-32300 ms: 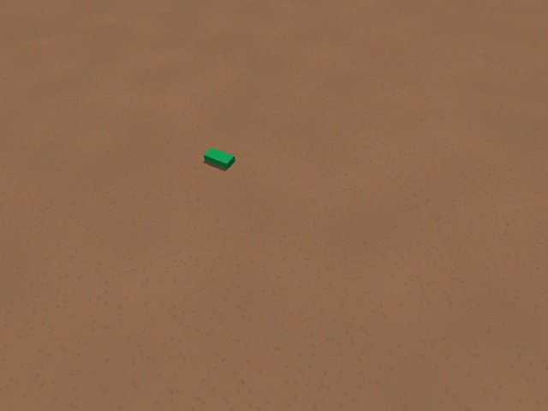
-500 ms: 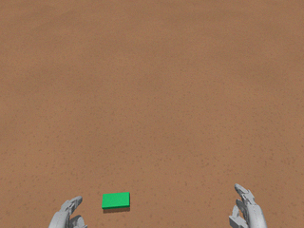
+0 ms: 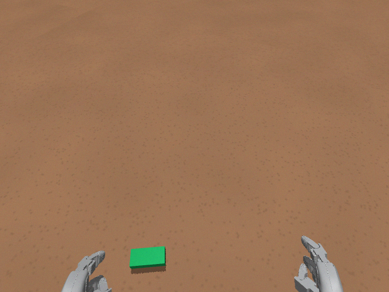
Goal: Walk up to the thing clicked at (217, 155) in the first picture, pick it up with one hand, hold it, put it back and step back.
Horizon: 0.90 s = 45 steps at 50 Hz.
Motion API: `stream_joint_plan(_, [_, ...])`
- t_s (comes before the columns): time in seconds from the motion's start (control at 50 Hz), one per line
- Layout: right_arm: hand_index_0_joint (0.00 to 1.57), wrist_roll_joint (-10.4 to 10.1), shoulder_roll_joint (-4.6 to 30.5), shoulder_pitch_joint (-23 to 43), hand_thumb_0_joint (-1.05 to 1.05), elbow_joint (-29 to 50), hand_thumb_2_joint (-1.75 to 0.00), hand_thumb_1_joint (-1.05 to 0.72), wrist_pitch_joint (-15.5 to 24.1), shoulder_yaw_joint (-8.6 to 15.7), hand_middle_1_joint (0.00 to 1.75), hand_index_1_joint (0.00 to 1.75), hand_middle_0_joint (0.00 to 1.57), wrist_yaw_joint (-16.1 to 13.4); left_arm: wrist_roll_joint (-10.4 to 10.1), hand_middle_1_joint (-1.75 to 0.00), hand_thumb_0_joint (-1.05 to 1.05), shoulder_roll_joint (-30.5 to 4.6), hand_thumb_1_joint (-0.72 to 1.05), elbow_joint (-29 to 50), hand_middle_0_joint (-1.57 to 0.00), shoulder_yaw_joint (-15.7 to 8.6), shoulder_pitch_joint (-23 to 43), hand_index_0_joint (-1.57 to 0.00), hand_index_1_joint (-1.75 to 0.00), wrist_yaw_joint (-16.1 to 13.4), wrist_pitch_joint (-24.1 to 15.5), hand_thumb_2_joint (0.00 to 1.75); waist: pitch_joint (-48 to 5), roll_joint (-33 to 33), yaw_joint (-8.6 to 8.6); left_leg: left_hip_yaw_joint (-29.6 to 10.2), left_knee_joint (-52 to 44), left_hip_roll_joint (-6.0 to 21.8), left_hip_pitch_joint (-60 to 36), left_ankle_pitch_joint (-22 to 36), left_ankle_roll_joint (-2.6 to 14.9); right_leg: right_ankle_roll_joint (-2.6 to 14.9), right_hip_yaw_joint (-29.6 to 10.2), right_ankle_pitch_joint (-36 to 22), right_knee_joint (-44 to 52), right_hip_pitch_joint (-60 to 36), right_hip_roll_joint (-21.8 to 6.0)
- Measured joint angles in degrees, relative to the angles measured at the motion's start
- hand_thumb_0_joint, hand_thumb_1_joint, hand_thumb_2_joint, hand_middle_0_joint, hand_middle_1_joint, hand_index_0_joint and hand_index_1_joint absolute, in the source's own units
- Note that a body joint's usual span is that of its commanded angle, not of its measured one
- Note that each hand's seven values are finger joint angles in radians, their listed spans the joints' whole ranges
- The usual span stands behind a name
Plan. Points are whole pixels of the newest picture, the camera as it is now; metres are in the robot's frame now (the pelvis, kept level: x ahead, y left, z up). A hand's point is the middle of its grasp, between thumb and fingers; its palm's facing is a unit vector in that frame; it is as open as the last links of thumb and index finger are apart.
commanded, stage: home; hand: left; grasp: from above
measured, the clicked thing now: (148, 257) +0.42 +0.22 -0.69
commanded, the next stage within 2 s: stand in 0.26 s
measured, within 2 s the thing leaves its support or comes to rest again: neither
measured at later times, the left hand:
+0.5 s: hand out of the picture +0.16 +0.21 -0.08, palm faces +0.02 -0.95 -0.32, open 7.4 cm
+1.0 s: hand out of the picture +0.02 +0.24 -0.11, palm faces +0.06 -0.94 -0.33, open 7.4 cm
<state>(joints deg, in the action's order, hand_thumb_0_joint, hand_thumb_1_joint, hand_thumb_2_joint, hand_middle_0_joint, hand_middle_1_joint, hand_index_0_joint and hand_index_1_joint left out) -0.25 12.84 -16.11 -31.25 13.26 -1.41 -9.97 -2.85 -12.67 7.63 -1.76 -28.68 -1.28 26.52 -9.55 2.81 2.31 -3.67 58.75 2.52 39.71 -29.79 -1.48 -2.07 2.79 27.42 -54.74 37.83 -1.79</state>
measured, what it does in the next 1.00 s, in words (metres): rises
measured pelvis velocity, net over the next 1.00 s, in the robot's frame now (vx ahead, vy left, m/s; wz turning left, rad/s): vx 0.00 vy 0.01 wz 0.03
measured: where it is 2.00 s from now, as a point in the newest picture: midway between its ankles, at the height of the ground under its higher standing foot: outside the picture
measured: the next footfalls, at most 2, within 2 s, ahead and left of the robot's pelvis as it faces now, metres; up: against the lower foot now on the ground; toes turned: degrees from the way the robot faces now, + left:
none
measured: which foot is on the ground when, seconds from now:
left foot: down 0.00-1.00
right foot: down 0.00-1.00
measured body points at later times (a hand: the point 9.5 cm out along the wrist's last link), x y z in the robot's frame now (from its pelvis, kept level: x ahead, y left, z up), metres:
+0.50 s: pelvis -0.01 +0.00 +0.02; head +0.02 +0.01 +0.46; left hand +0.15 +0.26 -0.06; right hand +0.14 -0.26 -0.09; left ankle -0.01 +0.13 -0.68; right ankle +0.00 -0.15 -0.68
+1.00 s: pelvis +0.00 +0.01 +0.06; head +0.00 +0.00 +0.51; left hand +0.02 +0.29 -0.08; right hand +0.07 -0.27 -0.08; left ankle -0.01 +0.13 -0.68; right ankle +0.00 -0.15 -0.68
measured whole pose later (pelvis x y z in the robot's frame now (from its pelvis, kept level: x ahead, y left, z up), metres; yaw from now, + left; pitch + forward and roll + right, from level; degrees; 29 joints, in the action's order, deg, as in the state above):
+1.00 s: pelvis +0.00 +0.01 +0.06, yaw +2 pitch -3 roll +0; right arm 1.8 15.7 -9.9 -60.6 0.1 2.1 -1.3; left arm 1.9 -15.6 -61.5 -2.4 -11.9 -2.1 1.5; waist 4.0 0.7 -1.2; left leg -2.5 28.1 -0.2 9.5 -15.4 -0.4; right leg -2.9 3.0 14.7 -26.6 8.4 -4.4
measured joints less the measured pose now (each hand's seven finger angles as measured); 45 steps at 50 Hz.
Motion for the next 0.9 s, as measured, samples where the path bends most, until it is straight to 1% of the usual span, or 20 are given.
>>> stream_joint_plan(0.36, [0.21, -0.1, 0.0, -0.2, 0.01, 0.3, -0.90, -0.90, -0.4, 0.1, 0.30, 0.30, 0.21, 0.1, -0.2, -0.29, 0.01, -0.1, 0.91, 0.2, -0.20, 0.0, -0.2, -0.20, -0.30, -0.1, 0.0, 0.90, -0.1, 0.0, 0.02, 0.0, 0.2, 0.0, 0.1, -0.1, 0.00, 0.00, 0.0, 0.1, -0.2, 0.1, 0.0])
stream_joint_plan(0.38, [0.20, 1.5, 0.0, 0.6, 0.01, -0.9, -0.90, -0.90, -0.7, 0.6, 0.30, 0.30, 0.20, 0.6, 1.0, -0.29, 0.01, -0.5, 0.91, -2.6, -0.20, 0.6, 1.4, -0.20, -0.30, -0.3, -2.9, 0.90, 1.6, -0.2, -0.24, 0.0, -0.2, -0.2, -1.3, 0.1, 0.11, -0.01, -0.1, 0.1, 0.0, -1.2, -0.2])
stream_joint_plan(0.4, [0.20, 3.2, 0.4, 1.8, 0.01, -3.1, -0.90, -0.90, -1.9, 0.9, 0.30, 0.30, 0.20, 1.6, 2.5, -0.30, 0.01, -1.0, 0.91, -7.8, -0.20, 1.3, 4.5, -0.20, -0.30, -0.6, -7.0, 0.90, 3.8, -0.9, -0.93, 0.4, -1.2, -0.7, -3.4, 0.5, 0.31, 0.04, -0.3, 0.0, 0.3, -3.1, -0.7])
stream_joint_plan(0.42, [0.20, 4.5, 1.0, 2.9, 0.01, -5.5, -0.90, -0.90, -3.9, 0.8, 0.30, 0.30, 0.20, 3.0, 3.6, -0.30, 0.01, -1.4, 0.90, -13.5, -0.21, 1.6, 7.5, -0.20, -0.30, -0.7, -10.5, 0.90, 5.2, -1.6, -1.73, 0.8, -2.5, -1.1, -5.2, 1.2, 0.48, 0.17, -0.7, -0.2, 0.9, -4.5, -1.1])
stream_joint_plan(0.44, [0.20, 5.3, 1.7, 4.0, 0.01, -7.7, -0.90, -0.90, -5.7, 0.7, 0.30, 0.30, 0.20, 4.4, 4.5, -0.30, 0.01, -1.7, 0.90, -18.7, -0.21, 1.7, 10.1, -0.20, -0.30, -0.8, -13.3, 0.90, 6.4, -2.2, -2.36, 1.1, -3.7, -1.5, -6.7, 1.9, 0.59, 0.22, -0.9, -0.6, 1.6, -5.7, -1.5])
stream_joint_plan(0.46, [0.20, 5.5, 2.3, 4.9, 0.01, -9.6, -0.90, -0.90, -7.1, 0.8, 0.30, 0.30, 0.21, 5.7, 5.1, -0.30, 0.01, -2.1, 0.90, -23.3, -0.21, 1.6, 12.2, -0.20, -0.30, -0.8, -15.4, 0.90, 7.6, -2.6, -2.80, 1.3, -5.0, -1.8, -8.2, 2.5, 0.67, 0.18, -1.1, -1.0, 2.3, -6.9, -1.8])
stream_joint_plan(0.48, [0.21, 5.2, 2.7, 5.5, 0.01, -11.3, -0.90, -0.90, -8.0, 1.0, 0.30, 0.30, 0.21, 6.7, 5.5, -0.30, 0.01, -2.4, 0.90, -27.2, -0.21, 1.4, 13.8, -0.20, -0.30, -0.8, -17.0, 0.90, 8.5, -3.0, -3.15, 1.6, -6.2, -2.1, -9.5, 3.1, 0.73, 0.05, -1.3, -1.3, 3.0, -8.0, -2.1])
stream_joint_plan(0.52, [0.21, 4.4, 3.3, 6.1, 0.01, -13.7, -0.90, -0.90, -9.3, 1.9, 0.30, 0.30, 0.21, 8.2, 5.6, -0.30, 0.01, -2.9, 0.90, -33.7, -0.21, 0.7, 15.7, -0.20, -0.30, -0.8, -19.2, 0.90, 9.7, -3.3, -3.52, 1.9, -8.3, -2.5, -11.8, 4.1, 0.86, -0.19, -1.6, -2.1, 4.6, -10.0, -2.5])
stream_joint_plan(0.58, [0.21, 3.7, 3.8, 6.0, 0.01, -16.3, -0.90, -0.90, -10.4, 3.3, 0.30, 0.30, 0.21, 9.1, 5.6, -0.30, 0.01, -3.6, 0.91, -41.5, -0.21, -0.3, 16.4, -0.20, -0.30, -0.9, -21.3, 0.90, 10.7, -3.6, -3.51, 2.2, -11.3, -2.8, -14.7, 5.4, 1.09, -0.50, -1.7, -3.2, 7.3, -12.7, -2.8])
stream_joint_plan(0.66, [0.21, 3.7, 4.2, 5.4, 0.01, -19.3, -0.90, -0.90, -11.3, 4.3, 0.30, 0.30, 0.21, 9.3, 5.6, -0.30, 0.01, -3.9, 0.91, -50.1, -0.20, -1.2, 16.3, -0.20, -0.30, -1.0, -22.9, 0.90, 11.4, -3.3, -3.41, 2.1, -14.7, -2.7, -18.1, 6.7, 1.34, -0.73, -1.5, -4.9, 11.3, -16.4, -2.7])
stream_joint_plan(0.76, [0.20, 3.3, 4.0, 4.8, 0.01, -23.0, -0.90, -0.91, -12.2, 4.4, 0.30, 0.30, 0.20, 9.0, 5.4, -0.30, 0.01, -3.6, 0.91, -58.1, -0.20, -1.5, 15.9, -0.20, -0.30, -1.0, -24.1, 0.90, 12.2, -2.7, -3.57, 1.7, -19.6, -2.6, -22.2, 8.9, 1.37, -0.87, -0.8, -7.5, 17.1, -21.1, -2.5])
stream_joint_plan(0.9, [0.20, 2.4, 3.0, 5.4, 0.01, -27.2, -0.90, -0.91, -12.9, 3.7, 0.30, 0.30, 0.20, 8.7, 4.9, -0.30, 0.01, -3.1, 0.91, -65.8, -0.20, -0.9, 15.8, -0.20, -0.30, -0.8, -24.8, 0.90, 13.2, -2.3, -3.55, 1.4, -26.9, -2.7, -27.5, 12.5, 1.27, -0.92, -0.2, -11.0, 24.6, -26.7, -2.6])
